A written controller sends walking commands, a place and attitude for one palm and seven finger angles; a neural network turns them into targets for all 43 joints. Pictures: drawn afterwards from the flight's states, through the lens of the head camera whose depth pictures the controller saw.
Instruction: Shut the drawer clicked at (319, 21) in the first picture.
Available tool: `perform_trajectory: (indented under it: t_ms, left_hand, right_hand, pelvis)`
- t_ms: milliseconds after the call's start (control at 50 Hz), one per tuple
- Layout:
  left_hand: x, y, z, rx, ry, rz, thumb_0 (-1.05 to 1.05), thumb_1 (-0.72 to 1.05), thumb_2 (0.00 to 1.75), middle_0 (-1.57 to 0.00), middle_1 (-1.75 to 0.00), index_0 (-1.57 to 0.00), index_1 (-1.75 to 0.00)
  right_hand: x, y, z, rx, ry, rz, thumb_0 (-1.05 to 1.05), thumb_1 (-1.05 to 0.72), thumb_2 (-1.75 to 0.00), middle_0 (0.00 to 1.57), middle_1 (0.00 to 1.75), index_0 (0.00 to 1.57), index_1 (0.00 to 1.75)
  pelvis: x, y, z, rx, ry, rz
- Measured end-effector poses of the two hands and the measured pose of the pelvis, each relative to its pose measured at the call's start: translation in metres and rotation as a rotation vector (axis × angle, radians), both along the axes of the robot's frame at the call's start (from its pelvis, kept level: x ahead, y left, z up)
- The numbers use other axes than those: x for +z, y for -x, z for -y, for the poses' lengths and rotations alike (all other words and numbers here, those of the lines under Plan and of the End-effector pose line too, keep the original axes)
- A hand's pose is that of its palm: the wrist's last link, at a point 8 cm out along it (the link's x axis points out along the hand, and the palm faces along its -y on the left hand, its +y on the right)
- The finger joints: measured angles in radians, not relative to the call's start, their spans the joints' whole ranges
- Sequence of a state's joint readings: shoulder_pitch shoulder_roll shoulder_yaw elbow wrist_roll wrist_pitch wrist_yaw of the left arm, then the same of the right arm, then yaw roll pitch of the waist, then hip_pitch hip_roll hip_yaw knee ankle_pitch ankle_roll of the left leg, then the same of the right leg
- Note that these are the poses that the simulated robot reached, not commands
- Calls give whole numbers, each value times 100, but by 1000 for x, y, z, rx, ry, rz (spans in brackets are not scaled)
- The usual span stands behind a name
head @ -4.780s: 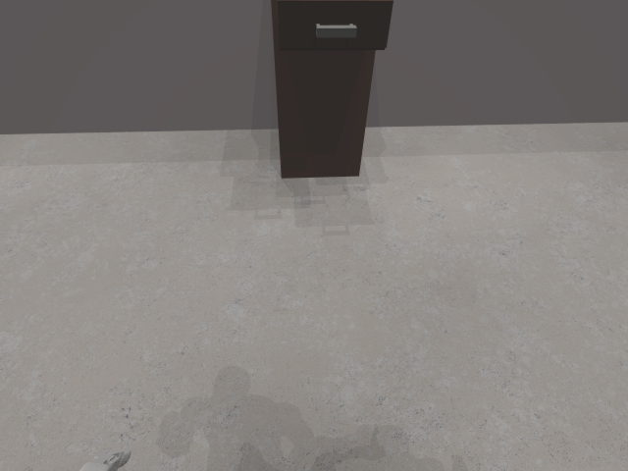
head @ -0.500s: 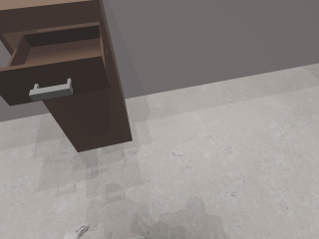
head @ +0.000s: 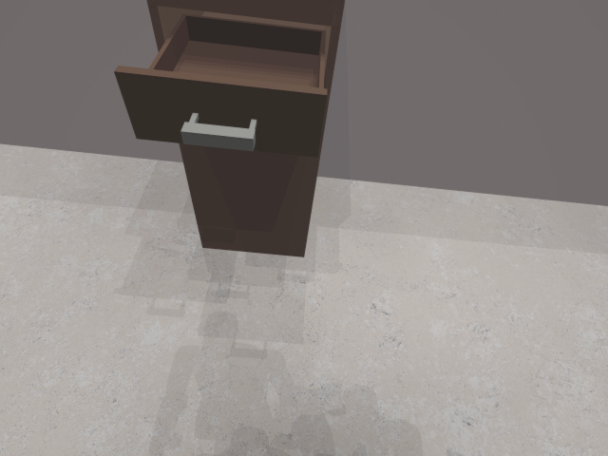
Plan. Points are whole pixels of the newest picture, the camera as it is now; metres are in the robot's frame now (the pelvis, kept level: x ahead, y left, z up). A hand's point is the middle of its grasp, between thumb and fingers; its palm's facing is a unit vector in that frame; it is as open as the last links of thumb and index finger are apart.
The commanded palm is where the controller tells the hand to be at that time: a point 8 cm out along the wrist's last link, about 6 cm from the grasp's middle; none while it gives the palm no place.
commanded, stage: take the last steps up to it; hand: left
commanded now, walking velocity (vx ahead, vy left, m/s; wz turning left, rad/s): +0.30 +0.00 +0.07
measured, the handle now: (221, 128) +0.61 +0.22 +0.05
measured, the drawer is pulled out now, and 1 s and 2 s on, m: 0.26 0.26 0.26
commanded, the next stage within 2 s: come to a stop and stand still in 0.86 s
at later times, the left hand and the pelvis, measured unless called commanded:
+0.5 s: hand (222, 395) +0.22 +0.14 -0.16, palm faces +0.01 -0.98 -0.21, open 7.4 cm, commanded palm none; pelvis +0.12 -0.04 -0.01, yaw +2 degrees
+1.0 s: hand (220, 452) +0.15 +0.13 -0.18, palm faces +0.20 -0.98 -0.10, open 7.4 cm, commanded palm none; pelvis +0.24 +0.00 +0.00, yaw +4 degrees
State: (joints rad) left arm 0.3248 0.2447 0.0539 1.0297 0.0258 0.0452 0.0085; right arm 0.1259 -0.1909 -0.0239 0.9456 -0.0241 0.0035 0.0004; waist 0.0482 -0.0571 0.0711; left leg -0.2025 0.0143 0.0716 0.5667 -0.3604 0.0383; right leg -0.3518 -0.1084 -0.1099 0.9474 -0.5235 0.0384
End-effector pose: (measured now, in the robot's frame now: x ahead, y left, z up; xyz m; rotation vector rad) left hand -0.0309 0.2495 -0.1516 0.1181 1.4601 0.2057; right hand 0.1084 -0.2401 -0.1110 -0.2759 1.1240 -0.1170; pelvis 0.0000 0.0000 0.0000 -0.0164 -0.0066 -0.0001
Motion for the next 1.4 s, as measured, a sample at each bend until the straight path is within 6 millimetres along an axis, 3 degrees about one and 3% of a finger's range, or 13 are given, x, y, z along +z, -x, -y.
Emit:
perform_trajectory:
  t_ms: [100,200,340,440,520,620,700,840,980,1060,1140,1280,1400]
  left_hand:
    - [10,-30,-8,-2,18,66,1,91,90,-20,-30,-20,-30]
    - [16,-76,-5,-26,17,144,1,91,90,-20,-30,-20,-30]
    - [21,-160,18,-105,9,224,1,91,90,-20,-30,-20,-30]
    - [20,-226,46,-152,-14,311,1,91,90,-20,-30,-20,-30]
    - [24,-239,62,-113,-22,346,0,91,90,-20,-30,-20,-30]
    - [30,-221,68,-35,-43,267,-1,94,90,-20,-30,-20,-30]
    - [29,-201,73,-9,-28,179,0,94,90,-20,-30,-20,-30]
    - [21,-173,85,71,45,47,0,92,90,-20,-30,-20,-30]
    - [0,-164,73,147,111,-73,0,91,90,-20,-30,-20,-30]
    - [-3,-184,56,119,105,-97,1,91,90,-20,-30,-20,-30]
    - [1,-220,38,73,81,-51,1,91,90,-20,-30,-20,-30]
    - [5,-277,19,22,22,65,0,91,90,-20,-30,-20,-30]
    - [16,-305,29,-29,-29,137,0,91,90,-20,-30,-20,-30]
  right_hand:
    - [5,17,-17,-25,-10,-39,0,-91,-90,21,30,20,30]
    - [-3,49,-14,-83,-20,-135,0,-93,-89,21,30,21,30]
    - [-22,99,-9,-186,-71,-321,0,-92,-90,21,30,20,30]
    - [-42,112,3,-229,-119,-455,0,-91,-90,21,30,20,30]
    - [-44,81,19,-209,-131,-469,1,-91,-90,21,30,20,30]
    - [-35,-2,38,-160,-116,-325,1,-91,-90,20,30,20,30]
    - [-28,-68,42,-122,-110,-207,0,-91,-90,20,30,20,30]
    - [-17,-164,25,-36,-99,-94,0,-92,-90,20,30,20,30]
    - [-15,-239,-18,51,-72,-17,0,-92,-90,20,30,20,30]
    - [-13,-247,-39,31,-69,-7,0,-92,-90,20,30,20,30]
    - [-6,-249,-38,-16,-43,-4,-3,-95,-89,21,30,21,30]
    - [-5,-222,-12,-60,-10,-84,-2,-94,-89,21,30,21,30]
    - [-18,-181,18,-111,-34,-163,-1,-92,-89,21,30,21,30]
  pelvis:
    - [11,-15,-8,27,13,12]
    - [13,-33,-10,31,-2,21]
    - [6,-67,6,19,-34,28]
    - [-10,-102,29,16,-42,26]
    - [-8,-121,44,38,-27,42]
    - [6,-147,54,53,-20,38]
    - [11,-167,54,54,-13,30]
    - [12,-202,40,63,0,22]
    - [-1,-240,7,73,15,21]
    - [1,-252,-5,49,-6,33]
    - [7,-255,-10,45,-5,37]
    - [9,-250,1,40,0,25]
    - [8,-244,25,38,-8,14]
